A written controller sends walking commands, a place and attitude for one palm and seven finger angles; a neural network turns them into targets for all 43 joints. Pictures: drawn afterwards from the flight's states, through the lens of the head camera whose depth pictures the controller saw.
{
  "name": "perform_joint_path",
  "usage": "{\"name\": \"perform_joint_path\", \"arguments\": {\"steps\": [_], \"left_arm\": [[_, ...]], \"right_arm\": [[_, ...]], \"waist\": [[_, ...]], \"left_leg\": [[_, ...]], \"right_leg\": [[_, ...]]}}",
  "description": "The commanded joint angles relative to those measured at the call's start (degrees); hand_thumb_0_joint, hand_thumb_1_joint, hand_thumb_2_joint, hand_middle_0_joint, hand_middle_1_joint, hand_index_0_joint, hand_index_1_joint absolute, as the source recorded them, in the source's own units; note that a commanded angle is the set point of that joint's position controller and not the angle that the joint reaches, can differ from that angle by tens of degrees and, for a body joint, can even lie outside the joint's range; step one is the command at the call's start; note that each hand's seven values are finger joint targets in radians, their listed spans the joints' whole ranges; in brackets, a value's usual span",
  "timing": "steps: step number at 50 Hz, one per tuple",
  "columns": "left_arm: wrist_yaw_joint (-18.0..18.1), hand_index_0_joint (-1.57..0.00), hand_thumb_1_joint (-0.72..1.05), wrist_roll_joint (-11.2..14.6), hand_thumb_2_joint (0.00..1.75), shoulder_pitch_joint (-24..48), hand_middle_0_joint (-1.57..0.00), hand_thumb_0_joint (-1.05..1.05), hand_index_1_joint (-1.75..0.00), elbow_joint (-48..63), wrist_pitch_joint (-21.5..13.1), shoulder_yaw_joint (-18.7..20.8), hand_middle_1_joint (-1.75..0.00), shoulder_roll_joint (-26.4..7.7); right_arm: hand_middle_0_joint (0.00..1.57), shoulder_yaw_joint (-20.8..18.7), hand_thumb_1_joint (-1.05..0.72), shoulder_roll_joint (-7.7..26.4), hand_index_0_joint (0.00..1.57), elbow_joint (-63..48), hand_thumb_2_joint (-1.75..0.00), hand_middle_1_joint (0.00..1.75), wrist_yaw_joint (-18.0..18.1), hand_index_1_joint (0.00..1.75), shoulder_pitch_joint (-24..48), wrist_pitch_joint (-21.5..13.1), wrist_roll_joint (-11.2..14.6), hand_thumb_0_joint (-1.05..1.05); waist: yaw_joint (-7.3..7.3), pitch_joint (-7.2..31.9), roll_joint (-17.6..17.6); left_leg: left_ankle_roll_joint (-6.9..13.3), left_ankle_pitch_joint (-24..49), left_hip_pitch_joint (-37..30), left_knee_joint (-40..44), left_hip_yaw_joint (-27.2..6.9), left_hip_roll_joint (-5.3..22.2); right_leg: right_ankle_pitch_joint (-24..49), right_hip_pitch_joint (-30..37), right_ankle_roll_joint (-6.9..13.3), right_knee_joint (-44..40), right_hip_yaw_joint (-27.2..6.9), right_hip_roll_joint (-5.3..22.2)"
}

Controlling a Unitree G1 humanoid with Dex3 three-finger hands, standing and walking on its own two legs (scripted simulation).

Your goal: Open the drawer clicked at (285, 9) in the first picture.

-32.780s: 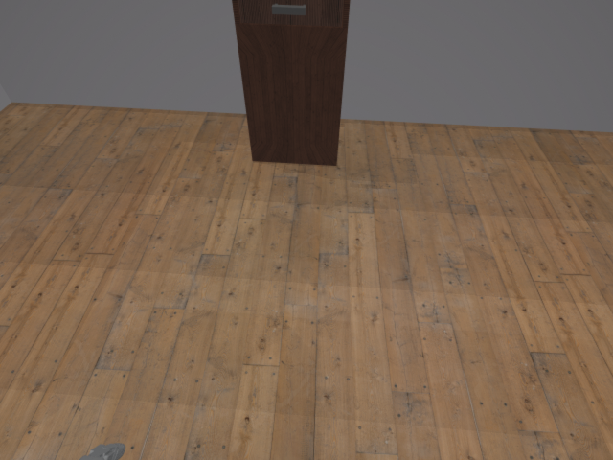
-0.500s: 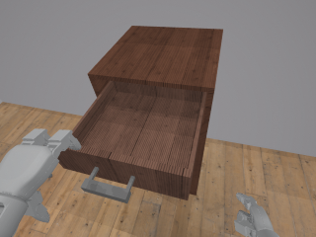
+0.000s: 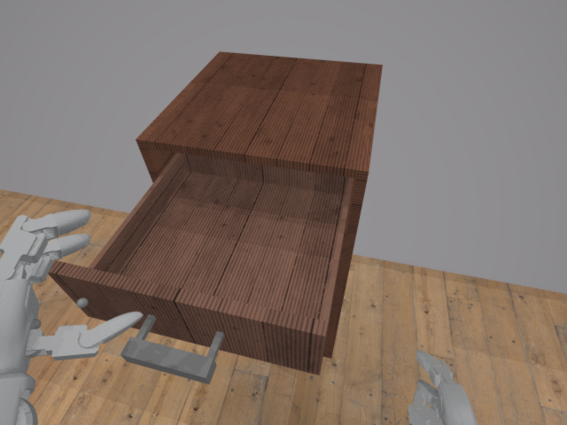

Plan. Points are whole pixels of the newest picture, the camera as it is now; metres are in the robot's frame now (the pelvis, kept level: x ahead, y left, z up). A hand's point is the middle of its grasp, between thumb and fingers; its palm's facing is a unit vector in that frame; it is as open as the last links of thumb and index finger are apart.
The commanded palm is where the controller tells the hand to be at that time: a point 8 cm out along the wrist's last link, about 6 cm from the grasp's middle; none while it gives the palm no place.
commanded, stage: draw the hand back to the body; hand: left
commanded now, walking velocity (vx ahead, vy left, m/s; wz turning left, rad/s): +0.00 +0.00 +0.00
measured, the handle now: (176, 344) +0.23 +0.18 +0.00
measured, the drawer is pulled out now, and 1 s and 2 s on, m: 0.30 0.30 0.30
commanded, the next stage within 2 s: step back with the hand held close in 0.56 s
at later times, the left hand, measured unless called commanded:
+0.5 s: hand (79, 322) +0.17 +0.22 +0.17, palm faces +0.39 -0.82 -0.42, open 7.8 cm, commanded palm +0.12 +0.27 +0.19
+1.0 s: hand (70, 332) +0.17 +0.23 +0.16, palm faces +0.29 -0.80 -0.52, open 7.4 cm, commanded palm +0.10 +0.28 +0.19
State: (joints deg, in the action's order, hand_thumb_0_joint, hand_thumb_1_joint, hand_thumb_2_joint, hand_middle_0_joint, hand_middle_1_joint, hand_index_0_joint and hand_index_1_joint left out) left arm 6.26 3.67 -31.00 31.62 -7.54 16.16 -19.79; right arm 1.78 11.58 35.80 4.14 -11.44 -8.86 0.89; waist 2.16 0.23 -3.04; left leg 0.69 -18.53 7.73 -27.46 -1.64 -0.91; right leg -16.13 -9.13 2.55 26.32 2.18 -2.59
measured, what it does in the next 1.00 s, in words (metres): stands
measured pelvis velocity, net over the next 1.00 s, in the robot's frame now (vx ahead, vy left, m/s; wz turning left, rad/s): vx -0.03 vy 0.00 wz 0.00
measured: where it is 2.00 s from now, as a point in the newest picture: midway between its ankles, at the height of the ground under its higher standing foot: outside the picture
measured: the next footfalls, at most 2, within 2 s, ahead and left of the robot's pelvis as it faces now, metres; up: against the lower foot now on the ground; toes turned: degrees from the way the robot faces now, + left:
none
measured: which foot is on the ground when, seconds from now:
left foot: down 0.00-1.00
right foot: down 0.00-1.00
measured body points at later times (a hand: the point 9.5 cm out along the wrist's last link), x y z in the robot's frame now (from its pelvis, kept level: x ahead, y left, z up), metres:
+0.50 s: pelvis +0.00 -0.01 +0.00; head -0.01 -0.04 +0.45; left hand +0.15 +0.26 +0.19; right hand +0.20 -0.22 -0.08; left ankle -0.04 +0.11 -0.74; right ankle -0.02 -0.09 -0.74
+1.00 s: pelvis -0.03 +0.00 +0.00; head +0.00 -0.02 +0.45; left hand +0.15 +0.27 +0.19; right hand +0.15 -0.25 -0.09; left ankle -0.04 +0.11 -0.74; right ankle -0.02 -0.09 -0.74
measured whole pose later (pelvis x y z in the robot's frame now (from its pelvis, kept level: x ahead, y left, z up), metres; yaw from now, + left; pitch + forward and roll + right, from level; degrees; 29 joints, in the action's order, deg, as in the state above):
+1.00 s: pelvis -0.03 +0.00 +0.00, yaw +0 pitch +2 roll +0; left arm 6.8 2.7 -37.4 31.8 -11.4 20.6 -22.5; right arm -1.5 13.6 32.9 3.9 -9.5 -1.6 2.3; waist -1.8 -0.7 -2.3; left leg 0.9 -16.4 15.2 -29.7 -1.4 -1.7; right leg -14.6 -16.9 2.4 29.4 2.4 -1.6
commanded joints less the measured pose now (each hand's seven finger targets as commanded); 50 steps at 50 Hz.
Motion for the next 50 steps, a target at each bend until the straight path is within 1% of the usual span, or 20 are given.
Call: {"name": "perform_joint_path", "arguments": {"steps": [1, 4, 6, 10, 16, 18, 23, 27, 30, 33, 34, 35, 36, 37, 39, 41, 45, 46, 47, 50], "left_arm": [[0.8, -0.24, 0.31, 0.5, 0.64, 0.8, -0.24, 0.0, -0.68, 13.0, -3.3, 6.6, -0.68, -8.4], [1.0, -0.24, 0.41, 0.5, 0.69, 0.0, -0.24, 0.0, -0.62, 11.7, -2.9, 7.1, -0.62, -8.5], [1.1, -0.23, 0.48, 0.4, 0.72, 1.3, -0.23, 0.0, -0.57, 12.4, -2.9, 7.7, -0.57, -9.3], [1.2, -0.22, 0.62, 0.7, 0.78, 0.3, -0.22, 0.0, -0.48, 9.4, -2.6, 7.8, -0.48, -8.8], [1.4, -0.21, 0.83, 0.5, 0.87, 2.7, -0.21, 0.0, -0.34, 11.2, -2.8, 7.4, -0.34, -9.3], [1.5, -0.2, 0.9, 0.6, 0.9, 1.6, -0.2, 0.0, -0.3, 9.9, -2.7, 7.2, -0.3, -9.0], [1.6, -0.2, 0.9, 0.6, 0.9, 1.3, -0.2, 0.0, -0.3, 9.1, -2.7, 7.7, -0.3, -9.1], [1.4, -0.2, 0.9, 0.6, 0.9, 2.0, -0.2, 0.0, -0.3, 9.3, -2.9, 7.6, -0.3, -9.1], [1.4, -0.2, 0.9, 0.8, 0.9, 1.1, -0.2, 0.0, -0.3, 8.4, -2.8, 7.7, -0.3, -9.0], [1.5, -0.2, 0.9, 0.7, 0.9, 0.8, -0.2, 0.0, -0.3, 9.2, -3.2, 7.9, -0.3, -9.3], [2.0, -0.2, 0.9, 0.6, 0.9, 10.0, -0.2, 0.0, -0.3, 14.9, -6.2, 16.6, -0.3, -17.1], [1.6, -0.2, 0.9, 0.1, 0.9, 4.9, -0.2, 0.0, -0.3, 8.6, -6.7, 14.4, -0.3, -13.5], [1.3, -0.2, 0.9, -0.1, 0.9, 4.8, -0.2, 0.0, -0.3, 9.9, -7.4, 13.9, -0.3, -13.4], [1.1, -0.2, 0.9, -0.3, 0.9, 1.5, -0.2, 0.0, -0.3, 7.1, -7.5, 11.9, -0.3, -10.9], [0.9, -0.2, 0.9, -0.2, 0.9, -2.5, -0.2, 0.0, -0.3, 7.2, -7.5, 10.4, -0.3, -9.1], [1.3, -0.2, 0.9, -0.2, 0.9, -4.1, -0.2, 0.0, -0.3, 8.4, -7.5, 11.3, -0.3, -10.0], [2.0, -0.2, 0.9, -0.4, 0.9, -6.4, -0.2, 0.0, -0.3, 10.7, -7.3, 13.2, -0.3, -11.7], [2.4, -0.2, 0.9, -0.5, 0.9, -6.3, -0.2, 0.0, -0.3, 11.7, -7.4, 14.4, -0.3, -13.2], [2.3, -0.2, 0.9, -0.3, 0.9, -7.3, -0.2, 0.0, -0.3, 11.6, -7.4, 13.4, -0.3, -11.9], [2.5, -0.2, 0.9, -0.1, 0.9, -7.9, -0.2, 0.0, -0.3, 13.2, -7.4, 14.1, -0.3, -12.6]], "right_arm": [[0.2, -2.7, -0.9, 5.8, 0.2, -9.5, -0.9, 0.3, 0.4, 0.3, 8.5, -3.0, 0.3, 0.0], [0.2, -2.9, -0.9, 5.7, 0.2, -9.5, -0.9, 0.3, 0.7, 0.3, 8.1, -2.3, 0.4, 0.0], [0.2, -3.0, -0.9, 5.8, 0.2, -9.5, -0.9, 0.3, 0.9, 0.3, 8.6, -2.1, 0.5, 0.0], [0.2, -2.9, -0.9, 5.5, 0.2, -9.5, -0.9, 0.3, 1.1, 0.3, 8.9, -1.4, 0.6, 0.0], [0.2, -2.7, -0.9, 5.8, 0.2, -9.6, -0.9, 0.3, 1.2, 0.3, 9.5, -1.8, 0.6, 0.0], [0.2, -2.6, -0.9, 5.3, 0.2, -9.4, -0.9, 0.3, 1.2, 0.3, 9.3, -2.0, 0.5, 0.0], [0.2, -2.6, -0.9, 5.4, 0.2, -9.3, -0.9, 0.3, 1.2, 0.3, 9.3, -2.1, 0.4, 0.0], [0.2, -2.6, -0.9, 5.5, 0.2, -9.1, -0.9, 0.3, 1.1, 0.3, 9.5, -2.1, 0.5, 0.0], [0.2, -2.8, -0.9, 5.4, 0.2, -9.2, -0.9, 0.3, 1.1, 0.3, 9.6, -2.0, 0.5, 0.0], [0.2, -2.8, -0.9, 5.3, 0.2, -9.0, -0.9, 0.3, 1.1, 0.3, 9.7, -2.3, 0.5, 0.0], [0.2, -2.9, -0.9, 7.1, 0.2, -10.7, -0.9, 0.3, 0.7, 0.3, 6.2, -1.0, 0.9, 0.0], [0.2, -3.1, -0.9, 6.1, 0.2, -9.0, -0.9, 0.3, 0.5, 0.3, 6.0, -0.3, 0.8, 0.0], [0.2, -3.3, -0.9, 6.6, 0.2, -9.8, -0.9, 0.3, 0.3, 0.3, 6.6, 0.1, 0.9, 0.0], [0.2, -3.1, -0.9, 6.3, 0.2, -9.7, -0.9, 0.3, 0.2, 0.3, 7.3, 0.7, 0.9, 0.0], [0.2, -3.6, -0.9, 6.9, 0.2, -10.7, -0.9, 0.3, -0.2, 0.3, 7.4, 1.7, 1.1, 0.0], [0.2, -4.1, -0.9, 7.3, 0.2, -11.1, -0.9, 0.3, -0.2, 0.3, 8.3, 2.6, 1.2, 0.0], [0.2, -4.7, -0.9, 7.0, 0.2, -12.4, -0.9, 0.3, -0.1, 0.3, 8.4, 4.2, 1.3, 0.0], [0.2, -4.8, -0.9, 7.3, 0.2, -12.4, -0.9, 0.3, 0.1, 0.3, 8.8, 4.4, 1.3, 0.0], [0.2, -4.7, -0.9, 6.9, 0.2, -12.6, -0.9, 0.3, 0.1, 0.3, 8.5, 4.5, 1.4, 0.0], [0.2, -4.8, -0.9, 7.1, 0.2, -13.3, -0.9, 0.3, 0.2, 0.3, 8.3, 4.7, 1.2, 0.0]], "waist": [[0.77, 7.0, -1.3], [0.66, 7.0, 1.8], [0.56, 6.7, 0.3], [0.71, 5.3, 2.9], [0.69, 4.2, -0.8], [0.81, 3.8, 0.1], [0.91, 4.0, 1.9], [0.71, 3.3, 0.2], [0.93, 4.0, 2.4], [1.02, 4.5, 0.0], [-1.78, -1.1, 0.5], [-2.23, -0.2, 4.9], [-2.24, 0.0, 5.6], [-2.65, 1.8, 6.5], [-2.64, 5.4, 4.4], [-2.65, 7.3, 2.1], [-2.7, 9.5, 4.7], [-2.7, 9.9, 3.9], [-2.77, 9.6, 3.4], [-2.66, 9.0, 2.3]], "left_leg": [[-0.1, 24.1, -0.5, 2.2, 1.2, 3.5], [-0.1, 23.8, -0.4, 2.2, 1.2, 3.7], [0.0, 23.0, -0.6, 2.1, 1.5, 3.3], [0.2, 20.0, 0.3, 2.7, 1.5, 3.2], [0.4, 17.2, -0.4, 2.9, 1.3, 2.9], [0.5, 16.5, 0.0, 3.2, 1.2, 3.0], [0.5, 16.4, 0.3, 3.2, 1.1, 3.0], [0.5, 15.3, 0.2, 3.2, 1.3, 2.9], [0.8, 15.3, 0.4, 3.0, 1.2, 2.8], [0.7, 15.3, 0.1, 3.1, 1.3, 2.7], [1.9, 10.2, 3.8, 0.5, -0.7, 2.8], [1.7, 8.6, 2.9, -1.8, -1.0, 2.5], [1.5, 8.5, 2.3, -3.0, -0.9, 2.0], [1.6, 8.9, 1.9, -3.0, -0.4, 2.0], [1.8, 12.3, 2.0, -1.7, -0.5, 2.9], [1.8, 17.1, 2.2, -0.7, -0.9, 4.1], [1.8, 22.3, 5.7, -0.5, -2.6, 5.7], [1.6, 22.9, 5.5, -0.8, -2.6, 5.6], [1.7, 22.0, 6.0, -0.9, -3.0, 5.8], [1.9, 20.5, 9.3, 0.0, -4.7, 6.4]], "right_leg": [[21.6, 4.0, -1.4, -2.4, -0.4, 4.6], [21.8, 3.7, -1.7, -2.2, -0.1, 4.7], [21.8, 3.3, -1.7, -2.7, -0.6, 4.7], [19.7, 2.9, -2.0, -3.0, -0.4, 4.9], [15.4, 1.5, -1.8, -4.4, -1.0, 4.8], [14.7, 1.6, -2.0, -4.3, -0.7, 4.9], [14.6, 2.0, -2.1, -4.3, -0.8, 4.9], [13.3, 1.4, -2.1, -5.0, -1.1, 5.0], [13.7, 1.9, -2.2, -4.9, -1.4, 5.1], [13.7, 2.1, -2.1, -4.9, -1.3, 5.2], [15.1, -3.9, -1.2, -8.8, -9.4, 8.6], [14.6, -4.8, -0.5, -9.6, -10.0, 10.8], [17.2, -6.2, 0.1, -9.8, -11.1, 11.9], [17.7, -5.4, 0.0, -8.7, -9.7, 12.3], [19.9, -2.8, -0.5, -5.7, -8.3, 12.1], [22.7, -1.7, -1.1, -3.4, -7.1, 11.3], [24.4, 1.1, -1.3, 0.1, -5.8, 10.2], [24.9, 0.7, -1.0, 0.4, -6.1, 10.6], [23.5, 0.2, -0.9, 0.7, -6.1, 10.6], [20.4, 0.2, -0.7, 1.7, -6.0, 9.7]]}}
